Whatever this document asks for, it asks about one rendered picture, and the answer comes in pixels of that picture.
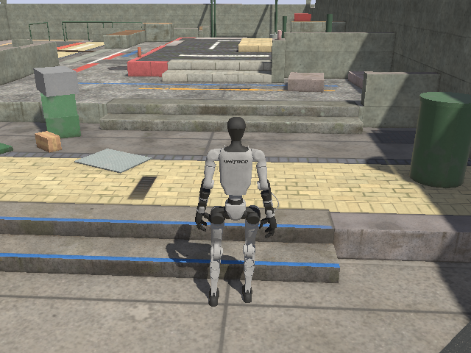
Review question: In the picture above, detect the left robot hand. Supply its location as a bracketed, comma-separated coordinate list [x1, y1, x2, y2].
[195, 212, 212, 232]

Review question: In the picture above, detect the left robot shin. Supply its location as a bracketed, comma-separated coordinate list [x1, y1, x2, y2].
[210, 246, 221, 296]

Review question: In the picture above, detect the robot left forearm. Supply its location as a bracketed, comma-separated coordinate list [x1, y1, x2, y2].
[196, 179, 210, 213]

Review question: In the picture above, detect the robot left upper arm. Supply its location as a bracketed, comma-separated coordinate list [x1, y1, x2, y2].
[203, 149, 221, 189]

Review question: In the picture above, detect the robot right foot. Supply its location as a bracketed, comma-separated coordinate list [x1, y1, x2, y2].
[242, 284, 252, 303]

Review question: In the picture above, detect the robot right forearm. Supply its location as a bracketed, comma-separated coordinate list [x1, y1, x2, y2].
[261, 180, 275, 218]

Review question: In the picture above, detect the right robot hand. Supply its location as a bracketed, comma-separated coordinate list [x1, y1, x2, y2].
[259, 216, 277, 238]

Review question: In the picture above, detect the robot right upper arm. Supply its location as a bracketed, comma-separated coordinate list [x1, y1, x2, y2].
[251, 149, 269, 190]

